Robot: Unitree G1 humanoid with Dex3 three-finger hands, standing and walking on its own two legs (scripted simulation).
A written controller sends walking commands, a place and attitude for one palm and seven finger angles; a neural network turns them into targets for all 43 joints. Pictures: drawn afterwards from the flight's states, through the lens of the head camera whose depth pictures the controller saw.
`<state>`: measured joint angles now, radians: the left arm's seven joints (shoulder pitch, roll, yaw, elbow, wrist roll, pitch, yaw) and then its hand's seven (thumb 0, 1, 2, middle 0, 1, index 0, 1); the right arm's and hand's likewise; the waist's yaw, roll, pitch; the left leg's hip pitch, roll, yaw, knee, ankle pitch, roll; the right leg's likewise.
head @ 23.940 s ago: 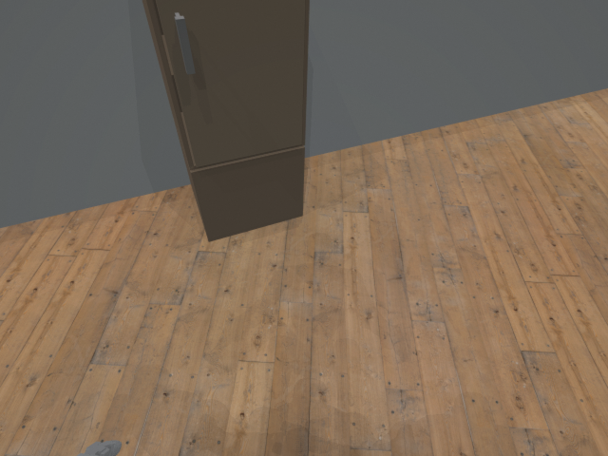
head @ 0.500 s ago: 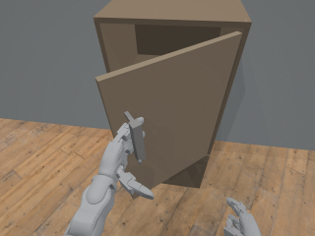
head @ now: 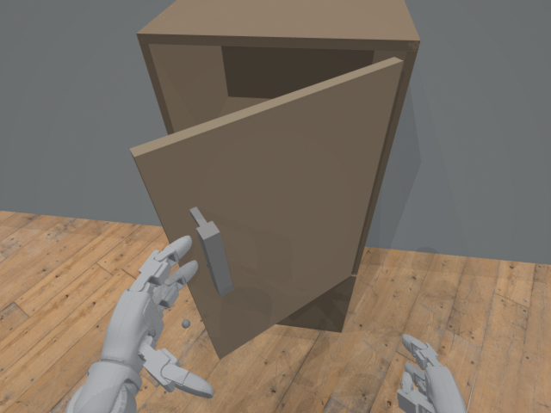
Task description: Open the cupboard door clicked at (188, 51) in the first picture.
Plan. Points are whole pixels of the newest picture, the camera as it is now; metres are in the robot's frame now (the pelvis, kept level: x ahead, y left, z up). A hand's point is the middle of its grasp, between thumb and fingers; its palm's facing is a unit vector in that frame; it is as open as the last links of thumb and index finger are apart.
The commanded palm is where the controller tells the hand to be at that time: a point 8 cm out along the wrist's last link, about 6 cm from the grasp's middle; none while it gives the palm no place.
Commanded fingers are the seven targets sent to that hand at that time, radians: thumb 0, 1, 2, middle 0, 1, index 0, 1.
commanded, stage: slide the hand sideways off the handle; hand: left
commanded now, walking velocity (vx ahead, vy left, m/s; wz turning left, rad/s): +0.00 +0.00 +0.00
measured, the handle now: (210, 252) +0.31 +0.12 +0.10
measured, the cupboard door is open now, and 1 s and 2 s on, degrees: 41 41 41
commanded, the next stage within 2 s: draw the hand back to the body in 0.40 s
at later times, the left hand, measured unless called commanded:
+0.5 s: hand (134, 348) +0.18 +0.18 +0.09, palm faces -0.06 -1.00 -0.04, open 16.3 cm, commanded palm +0.15 +0.23 +0.09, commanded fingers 0.00 -0.50 0.30 -0.15 -0.30 -0.15 -0.30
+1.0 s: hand (90, 341) +0.17 +0.22 +0.12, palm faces -0.05 -1.00 -0.08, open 16.2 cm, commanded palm +0.14 +0.28 +0.13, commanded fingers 0.00 -0.29 0.39 -0.16 -0.30 -0.16 -0.30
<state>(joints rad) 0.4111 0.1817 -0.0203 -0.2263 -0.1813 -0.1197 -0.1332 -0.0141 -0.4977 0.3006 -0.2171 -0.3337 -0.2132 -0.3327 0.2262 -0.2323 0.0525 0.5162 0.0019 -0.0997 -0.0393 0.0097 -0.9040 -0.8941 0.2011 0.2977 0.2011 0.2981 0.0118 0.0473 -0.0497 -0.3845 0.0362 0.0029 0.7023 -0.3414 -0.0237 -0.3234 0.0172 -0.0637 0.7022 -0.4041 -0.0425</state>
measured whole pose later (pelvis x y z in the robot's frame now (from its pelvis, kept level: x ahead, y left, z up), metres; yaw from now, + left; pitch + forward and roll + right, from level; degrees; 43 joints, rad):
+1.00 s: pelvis -0.02 +0.03 +0.00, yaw +1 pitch -1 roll -2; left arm 0.44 0.29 0.17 -0.35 -0.29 -0.02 -0.29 -0.01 -0.48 0.31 -0.15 -0.30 -0.15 -0.30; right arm 0.23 -0.24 0.08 0.56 0.03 -0.27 -0.08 0.01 -0.90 -0.89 0.20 0.30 0.20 0.30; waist 0.04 0.05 -0.04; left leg -0.36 0.01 -0.01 0.71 -0.33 0.02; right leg -0.27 -0.01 -0.07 0.65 -0.36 0.00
